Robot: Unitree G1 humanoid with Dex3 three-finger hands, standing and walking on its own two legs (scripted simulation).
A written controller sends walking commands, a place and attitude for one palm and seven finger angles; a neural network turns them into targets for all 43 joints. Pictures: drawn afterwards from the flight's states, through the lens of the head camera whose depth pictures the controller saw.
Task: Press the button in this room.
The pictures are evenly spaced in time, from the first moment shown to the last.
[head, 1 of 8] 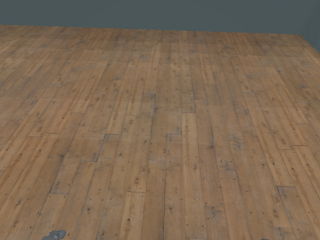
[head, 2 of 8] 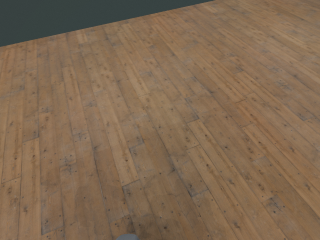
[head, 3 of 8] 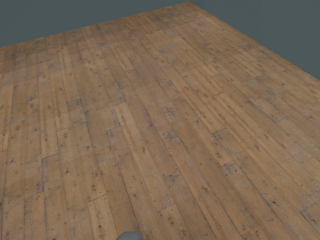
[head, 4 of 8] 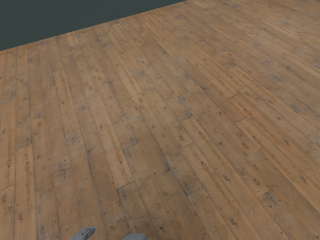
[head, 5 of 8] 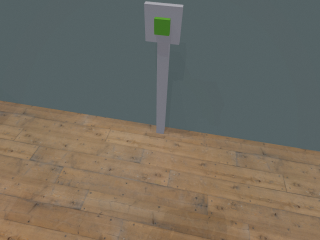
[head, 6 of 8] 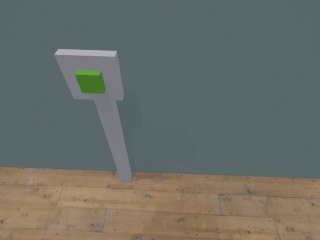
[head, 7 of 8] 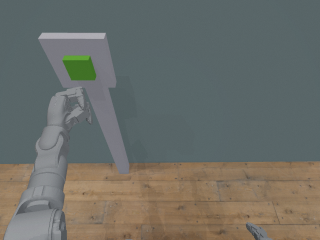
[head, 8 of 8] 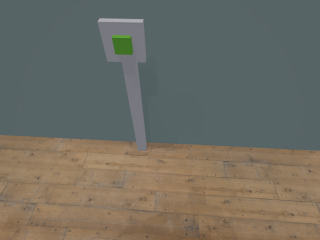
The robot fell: no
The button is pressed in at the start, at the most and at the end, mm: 0 12 0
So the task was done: yes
